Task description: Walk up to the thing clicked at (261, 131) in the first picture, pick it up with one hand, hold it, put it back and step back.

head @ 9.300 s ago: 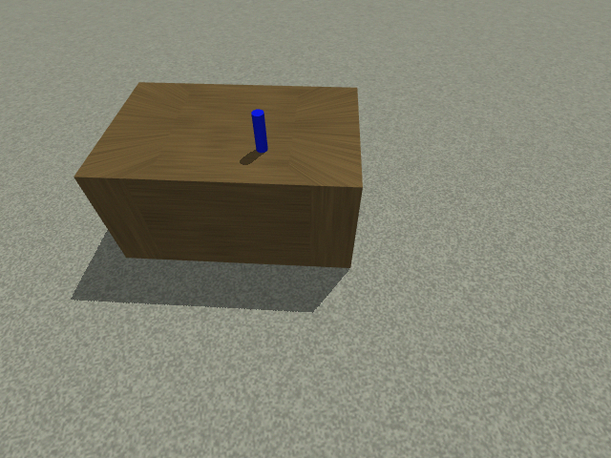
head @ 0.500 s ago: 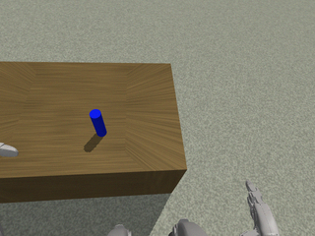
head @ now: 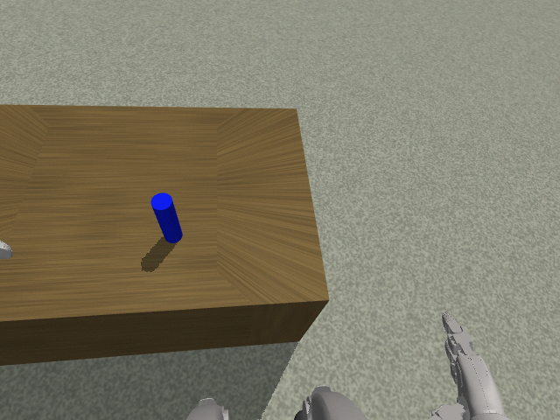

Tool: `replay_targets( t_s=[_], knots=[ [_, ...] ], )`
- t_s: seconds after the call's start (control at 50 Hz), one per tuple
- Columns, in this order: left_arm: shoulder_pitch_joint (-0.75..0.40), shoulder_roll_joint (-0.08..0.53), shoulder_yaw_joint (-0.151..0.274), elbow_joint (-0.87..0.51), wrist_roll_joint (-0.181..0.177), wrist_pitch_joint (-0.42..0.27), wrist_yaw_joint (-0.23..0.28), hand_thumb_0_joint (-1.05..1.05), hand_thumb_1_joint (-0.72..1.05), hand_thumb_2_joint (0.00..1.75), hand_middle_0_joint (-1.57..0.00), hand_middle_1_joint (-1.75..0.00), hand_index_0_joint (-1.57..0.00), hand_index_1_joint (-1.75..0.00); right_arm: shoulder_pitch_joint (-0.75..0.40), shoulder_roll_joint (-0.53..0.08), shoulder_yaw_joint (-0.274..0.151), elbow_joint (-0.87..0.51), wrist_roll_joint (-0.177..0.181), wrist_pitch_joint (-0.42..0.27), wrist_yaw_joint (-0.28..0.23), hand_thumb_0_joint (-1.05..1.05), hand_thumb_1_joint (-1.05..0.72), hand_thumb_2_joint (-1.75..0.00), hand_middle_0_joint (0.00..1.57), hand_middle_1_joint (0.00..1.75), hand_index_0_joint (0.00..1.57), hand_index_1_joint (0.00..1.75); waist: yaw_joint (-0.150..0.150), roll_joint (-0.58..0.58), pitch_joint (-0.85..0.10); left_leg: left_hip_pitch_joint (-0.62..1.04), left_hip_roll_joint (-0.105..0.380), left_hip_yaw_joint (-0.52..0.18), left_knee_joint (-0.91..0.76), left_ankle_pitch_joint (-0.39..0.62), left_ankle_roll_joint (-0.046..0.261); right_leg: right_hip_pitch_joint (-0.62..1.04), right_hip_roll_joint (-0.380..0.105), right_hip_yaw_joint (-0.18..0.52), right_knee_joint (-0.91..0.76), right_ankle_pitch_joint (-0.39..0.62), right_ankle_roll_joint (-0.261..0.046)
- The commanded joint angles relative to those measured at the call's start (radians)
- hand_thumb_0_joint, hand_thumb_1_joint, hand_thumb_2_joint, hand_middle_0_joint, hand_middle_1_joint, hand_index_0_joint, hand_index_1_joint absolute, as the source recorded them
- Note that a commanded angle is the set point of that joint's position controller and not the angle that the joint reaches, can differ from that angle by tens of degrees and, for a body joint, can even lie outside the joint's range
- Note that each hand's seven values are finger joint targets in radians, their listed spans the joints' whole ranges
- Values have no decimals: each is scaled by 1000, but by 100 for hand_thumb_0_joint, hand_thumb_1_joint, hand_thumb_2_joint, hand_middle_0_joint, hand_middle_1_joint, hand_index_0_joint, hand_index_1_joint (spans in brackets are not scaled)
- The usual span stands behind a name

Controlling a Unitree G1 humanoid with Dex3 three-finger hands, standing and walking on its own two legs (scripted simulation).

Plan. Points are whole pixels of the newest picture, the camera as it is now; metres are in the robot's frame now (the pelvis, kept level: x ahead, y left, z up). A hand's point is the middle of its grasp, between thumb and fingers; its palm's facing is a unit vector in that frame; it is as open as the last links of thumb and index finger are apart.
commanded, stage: go down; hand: left
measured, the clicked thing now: (168, 219) +0.53 +0.19 -0.19
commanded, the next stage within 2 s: approach in 0.06 s
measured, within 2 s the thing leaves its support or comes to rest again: neither
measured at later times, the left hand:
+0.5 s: hand (39, 210) +0.43 +0.33 +0.00, palm faces +0.17 -0.98 +0.05, open 17.6 cm
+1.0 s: hand (148, 236) +0.48 +0.23 -0.19, palm faces +0.12 -0.99 +0.03, open 17.4 cm
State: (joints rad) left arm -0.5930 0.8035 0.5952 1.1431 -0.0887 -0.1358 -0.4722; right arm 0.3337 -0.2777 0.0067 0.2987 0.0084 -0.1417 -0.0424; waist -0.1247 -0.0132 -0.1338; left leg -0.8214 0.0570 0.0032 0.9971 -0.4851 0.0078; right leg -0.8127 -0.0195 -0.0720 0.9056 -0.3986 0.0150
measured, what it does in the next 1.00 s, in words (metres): lowers itself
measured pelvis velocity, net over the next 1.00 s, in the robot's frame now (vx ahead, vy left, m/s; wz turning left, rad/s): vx -0.06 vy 0.00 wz -0.05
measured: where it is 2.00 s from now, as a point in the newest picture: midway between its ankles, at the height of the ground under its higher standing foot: outside the picture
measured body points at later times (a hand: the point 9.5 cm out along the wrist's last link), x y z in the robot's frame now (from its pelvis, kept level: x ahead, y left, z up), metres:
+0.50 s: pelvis -0.02 +0.00 -0.04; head +0.12 +0.06 +0.39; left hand +0.42 +0.39 +0.00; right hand +0.15 -0.26 -0.04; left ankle -0.01 +0.11 -0.68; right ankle +0.02 -0.14 -0.68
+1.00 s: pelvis -0.06 +0.00 -0.15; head +0.15 +0.07 +0.23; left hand +0.47 +0.28 -0.19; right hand +0.10 -0.26 -0.08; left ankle -0.01 +0.11 -0.68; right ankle +0.02 -0.14 -0.68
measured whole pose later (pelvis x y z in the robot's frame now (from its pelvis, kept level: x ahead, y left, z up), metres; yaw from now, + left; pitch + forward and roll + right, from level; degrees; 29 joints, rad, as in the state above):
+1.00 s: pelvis -0.06 +0.00 -0.15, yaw -3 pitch +34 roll -6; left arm -0.87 0.78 0.63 1.29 -0.01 -0.60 -0.24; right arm 0.39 -0.31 -0.03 -0.24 -0.10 -0.15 0.07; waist -0.40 -0.05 -0.14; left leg -1.64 0.07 -0.05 1.66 -0.62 0.01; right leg -1.61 -0.02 -0.09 1.54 -0.52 0.01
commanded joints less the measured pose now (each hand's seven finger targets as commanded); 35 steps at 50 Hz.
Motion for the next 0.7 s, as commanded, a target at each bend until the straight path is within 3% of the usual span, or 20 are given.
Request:
replay_targets(
  t_s=[0.0,0.04,0.06,0.1,0.14,0.18,0.22,0.26,0.28,0.34,0.36,0.38,0.44,0.48,0.5,0.52,0.58,0.62,0.68],
  knots=[
    [-311,405,57,-194,-27,-72,2,0,-56,6,-5,-4,-5,-5,23,-180,-103,-170,2,-45,-14,0,54,-5,5,5,5,5,13,200,-384,306,-20,-41,-110,478,-9,143,28,20,-72,279,-43],
    [-335,381,32,-183,-29,-73,-7,0,-56,7,-5,-4,-5,-5,28,-172,-95,-174,2,-48,-12,0,54,-5,5,5,5,5,3,201,-376,289,-21,-38,-109,456,-7,138,28,22,-74,276,-42],
    [-336,428,69,-204,-29,-78,1,0,-57,7,-5,-4,-5,-5,15,-179,-96,-185,3,-49,-14,0,54,-5,5,5,5,5,16,205,-380,282,-24,-38,-112,450,-6,148,27,23,-70,271,-43],
    [-354,408,47,-182,-27,-78,0,0,-57,6,-5,-4,-5,-5,38,-179,-107,-174,3,-45,-14,0,54,-5,5,5,5,5,2,194,-368,272,-28,-33,-111,400,-2,135,27,26,-75,245,-42],
    [-358,412,51,-170,-28,-83,-1,0,-56,11,-6,-6,-4,-9,21,-175,-100,-187,2,-48,-15,0,54,-5,5,5,5,5,3,206,-367,259,-27,-35,-111,392,-5,134,27,25,-72,241,-41],
    [-361,392,38,-126,-33,-87,-4,0,-56,0,-7,-2,-6,-3,19,-182,-98,-195,3,-50,-14,0,55,-5,5,5,5,5,-7,180,-344,252,-20,-46,-109,402,-7,104,33,18,-65,234,-44],
    [-375,360,28,-94,-42,-112,-13,0,-55,0,-6,-1,-6,-2,15,-147,-67,-157,-1,-49,-8,0,56,-5,5,5,5,5,-13,212,-317,244,-14,-52,-89,427,-12,44,34,14,-47,224,-46],
    [-365,324,18,-39,-59,-142,-21,0,-57,0,-6,-1,-6,-2,-14,-164,-75,-186,-5,-58,-5,0,56,-4,5,5,5,5,-31,165,-314,207,-10,-57,-69,408,-9,20,39,9,-30,216,-45],
    [-375,312,17,-25,-67,-166,-24,0,-56,0,-6,-2,-5,-3,0,-148,-54,-176,-7,-61,0,0,57,-4,5,5,5,5,-36,159,-293,178,-11,-58,-58,391,-10,0,40,6,-15,208,-46],
    [-414,312,46,-42,-95,-249,-30,0,-53,0,-5,-1,-5,-2,-2,-173,-78,-211,-19,-73,5,0,58,-4,5,5,5,5,-60,161,-356,165,-12,-60,-2,379,-9,-53,41,9,26,205,-46],
    [-395,277,33,0,-104,-271,-36,0,-54,0,-5,-2,-5,-2,-5,-179,-85,-247,-21,-79,6,0,57,-4,5,5,5,5,-79,146,-368,149,-13,-60,20,391,-9,-58,43,8,43,224,-46],
    [-408,282,42,-19,-111,-295,-33,0,-56,0,-5,-2,-5,-2,0,-204,-113,-275,-25,-82,6,0,57,-4,5,5,5,5,-88,159,-404,149,-17,-58,43,404,-9,-68,42,12,60,241,-46],
    [-446,281,59,-42,-121,-354,-24,0,-55,0,-6,-3,-5,-3,52,-195,-104,-294,-34,-83,15,0,56,-5,5,5,5,5,-102,195,-464,132,-19,-64,113,466,-12,-123,42,10,121,278,-48],
    [-410,277,57,3,-105,-383,-5,0,-57,2,-6,-4,-5,-5,36,-223,-134,-351,-41,-89,18,0,56,-5,5,5,5,5,-120,177,-426,70,-19,-71,141,395,-12,-183,44,12,153,222,-50],
    [-434,282,63,-5,-101,-405,6,0,-60,2,-6,-4,-5,-5,52,-218,-127,-356,-47,-87,22,0,55,-5,5,5,5,5,-123,196,-437,53,-19,-74,162,387,-14,-212,44,11,171,212,-51],
    [-463,326,87,-48,-92,-430,21,0,-58,2,-6,-4,-5,-5,66,-213,-128,-350,-52,-85,26,0,55,-5,5,5,5,5,-118,238,-459,40,-20,-76,181,379,-17,-233,42,13,195,200,-53],
    [-487,336,99,-64,-67,-477,52,0,-56,2,-7,-4,-6,-5,65,-207,-120,-448,-64,-93,41,0,53,-5,5,5,5,5,-129,304,-526,23,-17,-89,233,387,-26,-282,45,5,259,186,-57],
    [-537,343,86,-99,-44,-499,74,0,-57,3,-7,-4,-5,-6,79,-205,-127,-451,-74,-86,47,0,53,-5,5,5,5,5,-136,375,-563,-2,-20,-88,264,366,-30,-311,40,11,302,172,-62],
    [-563,299,51,-64,-15,-501,103,0,-60,4,-7,-5,-6,-7,80,-211,-130,-515,-86,-85,55,0,52,-6,5,5,5,5,-161,425,-612,5,-8,-103,305,401,-37,-388,47,6,348,167,-68]
  ],
)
